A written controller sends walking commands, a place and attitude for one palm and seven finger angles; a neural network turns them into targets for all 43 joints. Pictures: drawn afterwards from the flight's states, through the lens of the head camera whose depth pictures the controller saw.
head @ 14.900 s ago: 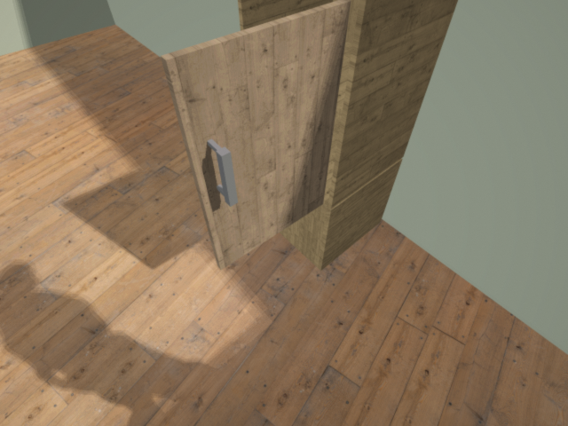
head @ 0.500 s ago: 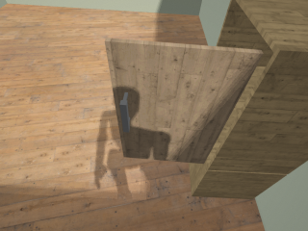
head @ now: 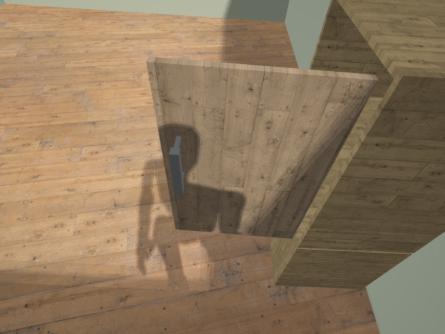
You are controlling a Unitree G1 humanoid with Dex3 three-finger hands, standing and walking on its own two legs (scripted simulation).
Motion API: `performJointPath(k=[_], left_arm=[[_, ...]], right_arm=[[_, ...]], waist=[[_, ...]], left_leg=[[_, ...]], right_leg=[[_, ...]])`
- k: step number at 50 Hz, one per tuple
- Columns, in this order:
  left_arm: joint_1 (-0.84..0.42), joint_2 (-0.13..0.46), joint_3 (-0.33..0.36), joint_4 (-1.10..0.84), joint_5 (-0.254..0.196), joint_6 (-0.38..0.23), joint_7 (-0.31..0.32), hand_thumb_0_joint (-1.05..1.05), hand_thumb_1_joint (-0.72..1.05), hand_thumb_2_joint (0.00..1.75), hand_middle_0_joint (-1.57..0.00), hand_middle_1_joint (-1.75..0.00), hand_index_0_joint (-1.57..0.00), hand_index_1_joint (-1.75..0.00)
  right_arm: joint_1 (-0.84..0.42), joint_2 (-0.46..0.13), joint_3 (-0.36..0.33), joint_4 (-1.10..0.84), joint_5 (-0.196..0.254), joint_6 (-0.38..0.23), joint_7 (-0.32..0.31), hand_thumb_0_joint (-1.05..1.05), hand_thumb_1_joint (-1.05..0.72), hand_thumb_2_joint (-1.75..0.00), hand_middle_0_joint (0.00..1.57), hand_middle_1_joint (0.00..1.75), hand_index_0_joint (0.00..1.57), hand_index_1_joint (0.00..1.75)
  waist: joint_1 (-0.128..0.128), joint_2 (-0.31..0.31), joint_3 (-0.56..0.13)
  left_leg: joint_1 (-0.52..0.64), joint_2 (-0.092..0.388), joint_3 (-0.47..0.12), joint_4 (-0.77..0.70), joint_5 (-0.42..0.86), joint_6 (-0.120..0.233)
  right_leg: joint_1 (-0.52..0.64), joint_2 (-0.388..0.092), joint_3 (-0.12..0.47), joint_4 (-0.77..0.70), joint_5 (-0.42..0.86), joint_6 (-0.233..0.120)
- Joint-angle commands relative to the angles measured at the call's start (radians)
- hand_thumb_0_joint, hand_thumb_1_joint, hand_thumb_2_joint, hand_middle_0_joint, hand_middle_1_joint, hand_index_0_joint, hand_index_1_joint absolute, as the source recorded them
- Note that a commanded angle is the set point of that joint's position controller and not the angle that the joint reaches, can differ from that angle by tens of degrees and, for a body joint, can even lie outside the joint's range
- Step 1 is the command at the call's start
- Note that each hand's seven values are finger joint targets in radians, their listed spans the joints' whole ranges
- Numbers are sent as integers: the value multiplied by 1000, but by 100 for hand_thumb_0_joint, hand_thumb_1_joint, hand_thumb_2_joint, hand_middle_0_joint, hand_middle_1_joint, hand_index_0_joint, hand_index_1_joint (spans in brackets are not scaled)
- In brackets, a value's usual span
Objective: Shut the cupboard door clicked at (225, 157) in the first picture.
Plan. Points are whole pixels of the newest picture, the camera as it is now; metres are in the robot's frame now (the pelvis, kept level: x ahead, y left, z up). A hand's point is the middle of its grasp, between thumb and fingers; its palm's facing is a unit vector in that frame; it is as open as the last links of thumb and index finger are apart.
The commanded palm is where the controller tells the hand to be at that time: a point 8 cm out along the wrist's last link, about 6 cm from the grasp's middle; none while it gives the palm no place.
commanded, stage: shuffle to correct the standing spot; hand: left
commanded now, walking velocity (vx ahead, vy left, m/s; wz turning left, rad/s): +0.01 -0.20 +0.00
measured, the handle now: (178, 166) +0.45 +0.13 +0.01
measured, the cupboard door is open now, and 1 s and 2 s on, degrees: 88 88 88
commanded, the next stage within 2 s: come to a stop and stand still in 0.18 s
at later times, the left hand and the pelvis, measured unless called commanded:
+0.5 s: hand out of the picture +0.05 +0.10 -0.18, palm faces +0.00 -0.98 -0.22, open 7.3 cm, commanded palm none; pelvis +0.02 -0.08 -0.01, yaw +0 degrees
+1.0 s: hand out of the picture +0.03 +0.15 -0.18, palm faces +0.05 -0.97 -0.22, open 7.4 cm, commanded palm none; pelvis -0.01 -0.04 -0.01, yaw +0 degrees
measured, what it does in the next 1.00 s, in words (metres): steps on the spot: right foot, then left foot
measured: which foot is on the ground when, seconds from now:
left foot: down 0.00-0.42, up 0.44-0.74, down 0.76-1.00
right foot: down 0.00-0.12, up 0.14-0.40, down 0.42-0.78, up 0.80-1.00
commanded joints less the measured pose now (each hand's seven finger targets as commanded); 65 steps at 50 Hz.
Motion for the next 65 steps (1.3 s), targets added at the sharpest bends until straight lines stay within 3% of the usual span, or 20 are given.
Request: performJointPath(k=[1,4,11,15,18,19,20,21,23,24,31,36,37,38,39,43,48,51,53,65], left_arm=[[86,65,16,-13,-3,-1,3,0,90,90,-20,-30,-20,-30],[86,65,26,-24,4,17,-5,0,90,90,-20,-30,-20,-30],[8,74,71,-105,14,50,-27,0,90,90,-20,-30,-20,-30],[-11,60,77,-135,6,52,-39,0,90,90,-20,-30,-20,-30],[96,38,66,-94,3,24,-29,0,90,90,-20,-30,-20,-30],[125,69,66,-77,7,6,-21,0,90,90,-20,-30,-20,-30],[114,138,65,-73,8,-14,-10,0,90,90,-20,-30,-20,-30],[86,187,67,-89,2,-21,-6,0,90,90,-20,-30,-20,-30],[-6,214,70,-113,8,-22,-9,0,90,90,-20,-30,-20,-30],[-15,200,70,-114,4,-27,-5,0,90,90,-20,-30,-20,-30],[55,246,107,-114,12,-7,28,0,90,90,-20,-30,-20,-30],[-85,234,105,-178,9,12,14,0,90,90,-20,-30,-20,-30],[-86,200,96,-192,6,19,8,0,90,90,-20,-30,-20,-30],[-72,142,86,-208,2,29,4,0,90,90,-20,-30,-20,-30],[-81,120,78,-208,2,36,8,0,90,90,-20,-30,-20,-30],[-28,116,75,-166,10,42,-5,0,90,90,-20,-30,-20,-30],[-19,101,51,-162,1,25,-8,0,90,90,-20,-30,-20,-30],[51,114,47,-126,5,8,-3,0,90,90,-20,-30,-20,-30],[19,164,47,-122,5,-6,0,0,90,90,-20,-30,-20,-30],[57,116,27,-53,-1,-9,-4,0,90,90,-20,-30,-20,-30]], right_arm=[[80,-109,-25,-10,2,-14,-11,0,-90,-90,20,30,20,30],[101,-134,-41,-9,-2,-9,-25,0,-90,-90,20,30,20,30],[105,-173,-69,-44,-18,4,-45,0,-90,-90,20,30,20,30],[59,-183,-75,-63,-24,6,-41,0,-90,-90,20,30,20,30],[30,-162,-67,-62,-18,11,-24,0,-90,-90,20,30,20,30],[51,-127,-62,-57,-10,10,-16,0,-90,-90,20,30,20,30],[74,-65,-46,-69,0,15,-9,0,-90,-90,20,30,20,30],[68,-59,-41,-83,-1,25,-3,0,-90,-90,20,30,20,30],[55,-71,-50,-79,-5,21,7,0,-90,-90,20,30,20,30],[68,-59,-42,-71,-3,27,4,0,-90,-90,20,30,20,30],[-19,-121,-63,-155,-6,55,3,0,-90,-90,20,30,20,30],[79,-106,-67,-160,4,42,10,0,-90,-90,20,30,20,30],[97,-139,-71,-156,0,31,10,0,-90,-90,20,30,20,30],[86,-206,-80,-172,-9,24,10,0,-90,-90,20,30,20,30],[48,-239,-84,-189,-13,32,11,0,-90,-90,20,30,20,30],[-93,-188,-56,-232,-18,27,2,0,-90,-90,20,30,20,30],[-33,-185,-55,-194,-10,21,0,0,-90,-90,20,30,20,30],[-29,-166,-51,-173,2,18,2,0,-90,-90,20,30,20,30],[-32,-122,-41,-172,9,19,8,0,-90,-90,20,30,20,30],[21,-124,-20,-61,3,12,8,0,-90,-90,20,30,20,30]], waist=[[-1,44,43],[-10,73,59],[-26,68,37],[-15,134,22],[31,135,-53],[36,34,-72],[17,-163,-60],[16,-224,-24],[-12,-64,21],[-8,-138,11],[59,-121,-16],[-24,-130,-70],[-30,-32,-80],[-23,214,-85],[-27,290,-68],[28,145,11],[5,133,-70],[28,36,-85],[0,-72,-25],[8,38,46]], left_leg=[[0,217,-221,-141,82,-65],[18,273,-273,-153,111,-52],[32,420,-342,-122,204,99],[-30,389,-264,-108,187,68],[-102,275,-162,15,97,-5],[-134,197,-108,114,16,-53],[-228,115,-62,184,-187,-98],[-219,100,-56,234,-274,-110],[-150,103,-68,250,-183,-105],[-149,105,-71,242,-142,-115],[-310,84,-108,412,-268,-130],[-2,64,-66,89,24,-127],[99,118,-109,36,139,-111],[105,295,-322,-23,328,-35],[-50,376,-372,-83,369,58],[-144,300,-305,-112,142,86],[21,290,-293,-87,248,81],[-1,224,-244,-3,213,8],[-69,133,-161,32,75,-75],[-25,167,-206,-117,-11,-67]], right_leg=[[-57,-35,32,-11,70,-37],[-122,-11,10,56,24,-35],[-344,-12,88,486,-225,-36],[-268,-19,64,379,-186,-34],[-17,20,-13,83,0,-28],[55,-7,34,-31,81,-32],[74,-160,230,-103,107,-84],[-17,-273,339,-173,68,-153],[-118,-244,283,-119,113,-187],[-90,-218,277,-81,266,-177],[113,-318,299,28,747,-273],[-85,-196,162,112,463,-156],[-175,-124,111,183,269,-110],[-275,3,10,313,-112,-40],[-217,41,28,464,-381,-27],[-211,20,65,595,-261,-37],[-139,11,19,273,-240,-28],[1,2,36,-50,-1,-36],[-24,-135,202,-101,102,-106],[-71,-44,103,-88,-35,-72]])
